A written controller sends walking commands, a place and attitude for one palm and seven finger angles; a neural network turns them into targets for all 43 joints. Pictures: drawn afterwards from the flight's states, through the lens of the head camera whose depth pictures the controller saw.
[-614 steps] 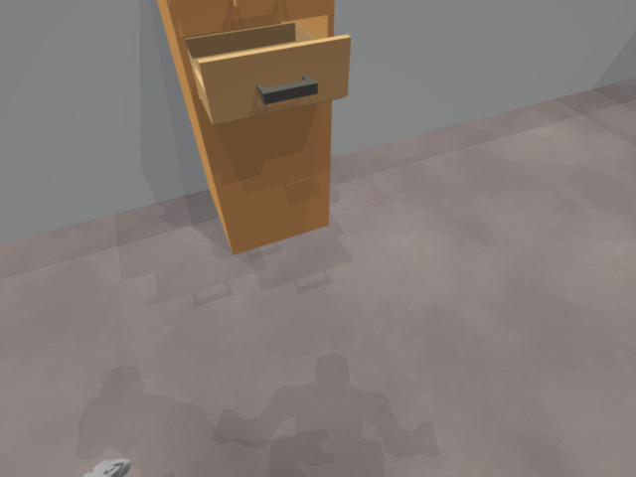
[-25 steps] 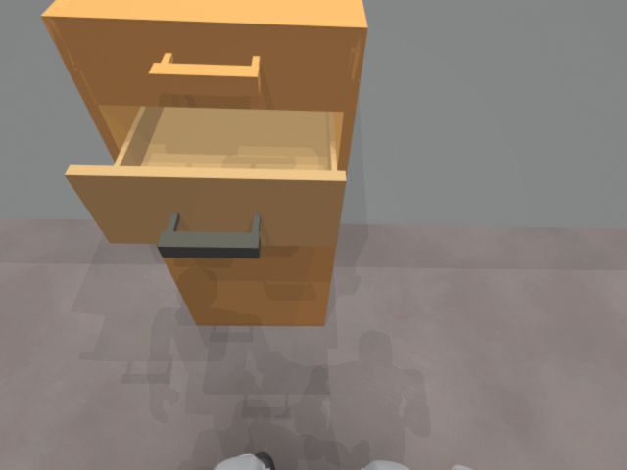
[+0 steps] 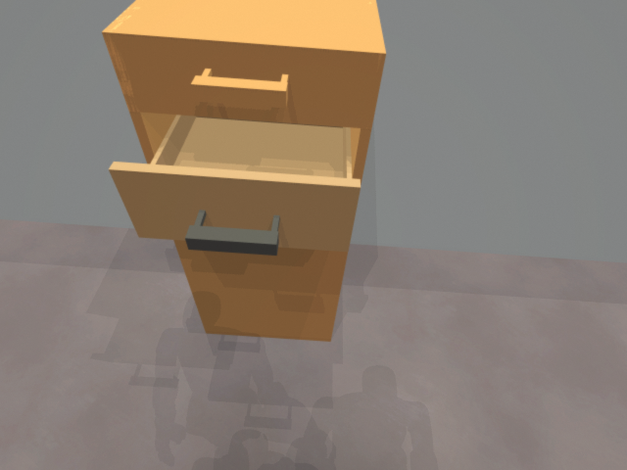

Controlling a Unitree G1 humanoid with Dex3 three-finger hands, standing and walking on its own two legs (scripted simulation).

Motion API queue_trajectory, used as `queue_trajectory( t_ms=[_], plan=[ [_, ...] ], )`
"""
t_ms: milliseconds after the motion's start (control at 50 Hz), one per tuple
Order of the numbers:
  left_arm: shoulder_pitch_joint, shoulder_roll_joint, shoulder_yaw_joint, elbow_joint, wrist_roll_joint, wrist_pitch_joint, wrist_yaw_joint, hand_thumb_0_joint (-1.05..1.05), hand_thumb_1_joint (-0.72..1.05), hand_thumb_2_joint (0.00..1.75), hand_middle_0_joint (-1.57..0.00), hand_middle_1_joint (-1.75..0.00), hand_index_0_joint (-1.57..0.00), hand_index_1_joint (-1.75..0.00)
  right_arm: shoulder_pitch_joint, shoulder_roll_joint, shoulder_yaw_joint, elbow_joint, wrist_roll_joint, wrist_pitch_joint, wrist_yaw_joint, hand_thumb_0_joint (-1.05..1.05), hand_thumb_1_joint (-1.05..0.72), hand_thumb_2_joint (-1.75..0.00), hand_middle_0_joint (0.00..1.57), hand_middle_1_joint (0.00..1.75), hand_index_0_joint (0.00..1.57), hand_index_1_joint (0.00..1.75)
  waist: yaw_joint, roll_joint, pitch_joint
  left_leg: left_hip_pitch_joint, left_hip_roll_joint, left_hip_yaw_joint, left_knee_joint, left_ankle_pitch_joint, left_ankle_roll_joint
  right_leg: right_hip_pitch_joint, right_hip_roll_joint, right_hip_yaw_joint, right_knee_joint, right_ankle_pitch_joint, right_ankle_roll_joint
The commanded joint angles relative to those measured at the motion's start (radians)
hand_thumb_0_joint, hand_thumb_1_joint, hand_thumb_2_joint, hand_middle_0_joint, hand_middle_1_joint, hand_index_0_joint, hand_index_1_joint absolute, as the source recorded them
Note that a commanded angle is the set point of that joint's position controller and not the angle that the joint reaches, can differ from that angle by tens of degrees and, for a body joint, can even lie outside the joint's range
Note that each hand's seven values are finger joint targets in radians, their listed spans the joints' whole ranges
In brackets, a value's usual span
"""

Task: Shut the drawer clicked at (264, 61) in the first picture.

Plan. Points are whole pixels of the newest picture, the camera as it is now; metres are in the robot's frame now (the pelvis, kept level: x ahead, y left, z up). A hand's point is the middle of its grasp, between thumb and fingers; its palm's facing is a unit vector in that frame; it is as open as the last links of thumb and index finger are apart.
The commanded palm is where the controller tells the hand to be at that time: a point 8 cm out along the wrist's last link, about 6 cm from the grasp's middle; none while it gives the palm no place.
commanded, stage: come to a stop and stand still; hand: left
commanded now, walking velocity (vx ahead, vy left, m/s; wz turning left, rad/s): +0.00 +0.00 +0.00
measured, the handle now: (236, 229) +0.46 +0.17 +0.01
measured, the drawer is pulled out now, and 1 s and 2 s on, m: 0.16 0.16 0.16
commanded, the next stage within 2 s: look again from close up in 0.36 s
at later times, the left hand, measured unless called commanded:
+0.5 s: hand out of the picture -0.01 +0.17 -0.18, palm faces +0.00 -0.99 -0.15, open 7.4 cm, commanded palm none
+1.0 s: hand out of the picture -0.02 +0.16 -0.17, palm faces +0.01 -0.98 -0.19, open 7.4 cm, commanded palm none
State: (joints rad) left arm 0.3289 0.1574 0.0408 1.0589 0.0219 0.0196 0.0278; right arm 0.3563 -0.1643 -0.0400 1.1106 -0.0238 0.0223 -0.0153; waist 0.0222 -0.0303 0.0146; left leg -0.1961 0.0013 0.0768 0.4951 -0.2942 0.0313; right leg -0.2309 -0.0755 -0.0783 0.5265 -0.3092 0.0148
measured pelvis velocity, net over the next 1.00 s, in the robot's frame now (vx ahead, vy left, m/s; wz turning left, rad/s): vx -0.01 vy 0.00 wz -0.01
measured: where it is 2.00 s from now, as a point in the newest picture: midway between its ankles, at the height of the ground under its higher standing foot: outside the picture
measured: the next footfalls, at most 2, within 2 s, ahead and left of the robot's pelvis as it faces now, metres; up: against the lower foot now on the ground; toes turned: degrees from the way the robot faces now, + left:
none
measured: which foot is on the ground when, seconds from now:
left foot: down 0.00-1.00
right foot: down 0.00-1.00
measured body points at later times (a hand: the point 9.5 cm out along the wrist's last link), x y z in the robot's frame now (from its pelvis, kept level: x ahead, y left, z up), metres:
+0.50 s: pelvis +0.00 +0.02 +0.01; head +0.01 +0.03 +0.45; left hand -0.01 +0.22 -0.16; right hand -0.02 -0.19 -0.15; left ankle -0.02 +0.09 -0.74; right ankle -0.01 -0.12 -0.74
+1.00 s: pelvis -0.01 +0.00 +0.00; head +0.00 -0.01 +0.45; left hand -0.01 +0.21 -0.15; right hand -0.02 -0.21 -0.16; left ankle -0.02 +0.09 -0.74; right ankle -0.01 -0.12 -0.74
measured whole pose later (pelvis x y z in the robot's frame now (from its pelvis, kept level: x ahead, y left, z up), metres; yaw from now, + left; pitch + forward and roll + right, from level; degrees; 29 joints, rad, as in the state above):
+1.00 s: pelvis -0.01 +0.00 +0.00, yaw -1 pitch -1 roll +1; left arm 0.30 0.12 -0.02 1.11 0.01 -0.01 0.03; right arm 0.31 -0.15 0.02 1.11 -0.01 -0.02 -0.02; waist 0.00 0.02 0.04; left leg -0.15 -0.02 0.10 0.43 -0.26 0.04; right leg -0.20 -0.07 -0.08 0.49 -0.27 0.01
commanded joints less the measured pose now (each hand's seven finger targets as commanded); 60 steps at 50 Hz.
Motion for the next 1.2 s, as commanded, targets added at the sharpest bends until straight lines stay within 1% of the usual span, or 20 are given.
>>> queue_trajectory(
  t_ms=[0,80,120,200,420,440,460,480,520,540,640,760,1020,1040,1060,1080,1100,1120,1140,1180],
  plan=[
    [0.006,0.023,-0.010,-0.029,0.002,-0.011,-0.001,0.00,0.90,0.90,-0.20,-0.30,-0.20,-0.30,-0.009,-0.108,0.007,-0.035,0.004,-0.040,-0.024,0.00,-0.90,-0.90,0.20,0.30,0.20,0.30,0.000,0.222,0.062,-0.044,0.228,-0.232,-0.309,0.109,0.092,-0.039,-0.001,0.001,0.087,-0.062,-0.009],
    [0.075,0.026,-0.022,0.047,-0.010,-0.026,0.003,0.00,0.90,0.90,-0.20,-0.30,-0.20,-0.30,-0.013,-0.075,0.024,-0.013,0.013,-0.048,-0.037,0.00,-0.90,-0.90,0.20,0.30,0.20,0.30,0.008,0.088,0.021,0.033,0.141,-0.107,-0.140,0.471,0.038,0.075,-0.029,0.053,-0.118,0.248,-0.015],
    [0.078,0.039,-0.025,0.062,-0.013,-0.029,0.008,0.00,0.90,0.90,-0.20,-0.30,-0.20,-0.30,0.003,-0.064,0.025,0.000,0.017,-0.049,-0.037,0.00,-0.90,-0.90,0.20,0.30,0.20,0.30,-0.006,0.083,0.005,0.051,0.124,-0.093,-0.147,0.441,0.013,0.099,-0.057,0.068,-0.123,0.329,-0.027],
    [0.057,0.026,-0.030,0.074,-0.009,-0.024,0.015,0.00,0.90,0.90,-0.20,-0.30,-0.20,-0.30,0.015,-0.061,0.025,0.031,0.016,-0.042,-0.035,0.00,-0.90,-0.90,0.20,0.30,0.20,0.30,-0.018,-0.049,0.052,0.060,0.125,-0.092,-0.160,0.402,0.008,0.071,-0.046,0.056,-0.129,0.309,-0.019],
    [0.064,0.017,-0.033,0.084,-0.008,-0.019,0.016,0.00,0.90,0.90,-0.20,-0.30,-0.20,-0.30,0.007,-0.042,0.034,0.042,0.016,-0.045,-0.031,0.00,-0.90,-0.90,0.20,0.30,0.20,0.30,-0.011,0.041,0.101,0.007,0.113,-0.102,-0.232,0.189,0.008,0.055,-0.044,0.069,-0.168,0.177,-0.007],
    [0.067,0.081,-0.046,0.090,0.006,-0.053,0.055,0.00,0.90,0.90,-0.20,-0.30,-0.20,-0.30,-0.053,-0.098,0.044,-0.048,0.029,-0.065,-0.012,0.00,-0.90,-0.90,0.20,0.30,0.20,0.30,-0.006,0.025,0.142,-0.092,0.133,-0.102,-0.040,0.493,-0.019,0.010,-0.073,0.090,-0.119,0.379,-0.020],
    [0.078,0.087,-0.038,0.058,-0.001,-0.056,0.046,0.00,0.90,0.90,-0.20,-0.30,-0.20,-0.30,-0.001,-0.070,0.039,-0.058,0.009,-0.063,-0.011,0.00,-0.90,-0.90,0.20,0.30,0.20,0.30,-0.021,0.074,0.070,-0.058,0.094,-0.105,-0.071,0.293,-0.021,0.048,-0.074,0.079,-0.082,0.229,-0.045],
    [0.058,0.071,-0.042,0.053,-0.003,-0.051,0.035,0.00,0.90,0.90,-0.20,-0.30,-0.20,-0.30,0.008,-0.064,0.039,-0.052,0.007,-0.067,-0.014,0.00,-0.90,-0.90,0.20,0.30,0.20,0.30,-0.022,0.135,0.084,-0.070,0.102,-0.113,-0.113,0.249,-0.011,0.024,-0.056,0.068,-0.071,0.123,-0.052],
    [0.065,0.071,-0.044,0.045,-0.007,-0.051,0.023,0.00,0.90,0.90,-0.20,-0.30,-0.20,-0.30,0.039,-0.067,0.046,-0.061,0.007,-0.072,-0.014,0.00,-0.90,-0.90,0.20,0.30,0.20,0.30,-0.020,0.190,-0.037,-0.030,0.114,-0.134,-0.110,0.277,0.011,0.079,-0.026,0.043,-0.046,0.098,-0.054],
    [0.057,0.062,-0.044,0.043,-0.008,-0.047,0.019,0.00,0.90,0.90,-0.20,-0.30,-0.20,-0.30,0.040,-0.071,0.046,-0.066,0.008,-0.070,-0.016,0.00,-0.90,-0.90,0.20,0.30,0.20,0.30,-0.024,0.195,-0.040,-0.018,0.119,-0.140,-0.116,0.293,0.018,0.073,-0.018,0.030,-0.035,0.089,-0.051],
    [0.029,0.047,-0.052,0.039,-0.013,-0.043,0.013,0.00,0.90,0.90,-0.20,-0.30,-0.20,-0.30,0.044,-0.074,0.047,-0.069,0.013,-0.064,-0.017,0.00,-0.90,-0.90,0.20,0.30,0.20,0.30,-0.026,0.005,0.058,-0.045,0.108,-0.132,-0.115,0.239,0.030,0.040,-0.033,0.045,-0.071,0.125,-0.048],
    [0.036,0.059,-0.049,0.034,-0.012,-0.036,0.011,0.00,0.90,0.90,-0.20,-0.30,-0.20,-0.30,0.033,-0.077,0.051,-0.051,0.013,-0.057,-0.009,0.00,-0.90,-0.90,0.20,0.30,0.20,0.30,-0.021,0.013,0.148,-0.092,0.099,-0.133,-0.187,0.072,0.026,0.007,-0.031,0.061,-0.096,0.071,-0.045],
    [0.038,0.069,-0.044,0.035,-0.015,-0.044,0.010,0.00,0.90,0.90,-0.20,-0.30,-0.20,-0.30,0.010,-0.057,0.053,-0.010,0.014,-0.055,-0.010,0.00,-0.90,-0.90,0.20,0.30,0.20,0.30,-0.017,0.031,0.070,-0.004,0.090,-0.088,-0.163,0.144,0.013,0.038,-0.048,0.085,-0.139,0.143,-0.048],
    [0.082,0.112,-0.038,0.062,-0.001,-0.061,0.048,0.00,0.90,0.90,-0.20,-0.30,-0.20,-0.30,-0.083,-0.106,0.037,-0.079,0.023,-0.060,-0.002,0.00,-0.90,-0.90,0.20,0.30,0.20,0.30,0.014,-0.175,0.071,-0.097,0.124,-0.084,0.030,0.222,-0.018,0.048,-0.086,0.116,-0.120,0.510,-0.029],
    [-0.646,0.289,0.053,-1.493,-0.209,-0.285,0.036,0.00,0.90,0.90,-0.22,-0.32,-0.22,-0.32,-0.072,-0.278,0.012,-0.427,0.066,-0.213,-0.052,0.00,-0.90,-0.90,0.20,0.30,0.20,0.30,-0.115,0.097,-0.455,0.197,0.007,-0.075,-0.068,0.305,0.002,0.119,0.020,0.060,-0.037,0.416,-0.037],
    [-0.228,0.229,0.045,-1.230,-0.122,-0.219,0.083,0.00,0.90,0.90,-0.24,-0.34,-0.24,-0.34,-0.168,-0.181,0.046,-0.369,0.057,-0.303,-0.081,0.00,-0.90,-0.90,0.20,0.30,0.20,0.30,-0.018,0.261,-0.412,0.216,0.038,-0.051,-0.088,0.422,-0.003,0.079,0.053,0.044,-0.003,0.228,-0.058],
    [-0.202,0.164,0.006,-1.159,-0.144,-0.166,0.136,0.00,0.90,0.90,-0.26,-0.37,-0.26,-0.37,-0.154,-0.180,0.024,-0.307,0.064,-0.339,-0.079,0.00,-0.90,-0.90,0.20,0.30,0.20,0.30,-0.050,0.285,-0.313,0.133,0.036,-0.046,-0.084,0.318,-0.032,0.017,0.055,0.013,-0.005,0.133,-0.047],
    [0.090,-0.050,-0.103,-0.952,-0.142,-0.055,0.136,0.00,0.90,0.90,-0.28,-0.39,-0.28,-0.39,-0.116,-0.137,0.022,-0.302,0.074,-0.341,-0.065,0.00,-0.90,-0.90,0.20,0.30,0.20,0.30,-0.049,0.208,-0.165,0.027,0.038,-0.068,-0.101,0.214,-0.025,-0.039,0.050,-0.010,-0.018,0.093,-0.038],
    [-0.036,-0.086,-0.163,-1.170,-0.184,-0.064,0.110,0.00,0.90,0.90,-0.30,-0.41,-0.30,-0.41,-0.131,-0.168,0.023,-0.382,0.086,-0.356,-0.066,0.00,-0.90,-0.90,0.20,0.30,0.20,0.30,-0.060,0.179,-0.044,-0.031,0.037,-0.093,-0.092,0.140,-0.021,-0.054,0.047,-0.019,-0.031,0.098,-0.034],
    [-0.013,-0.033,-0.132,-1.223,-0.171,-0.149,0.087,0.00,0.90,0.90,-0.34,-0.45,-0.34,-0.45,-0.155,-0.200,0.010,-0.430,0.070,-0.400,-0.077,0.00,-0.90,-0.90,0.20,0.30,0.20,0.30,-0.081,0.053,-0.002,-0.087,0.011,-0.090,-0.029,0.041,-0.007,-0.135,0.053,-0.022,-0.053,0.017,-0.028]
  ],
)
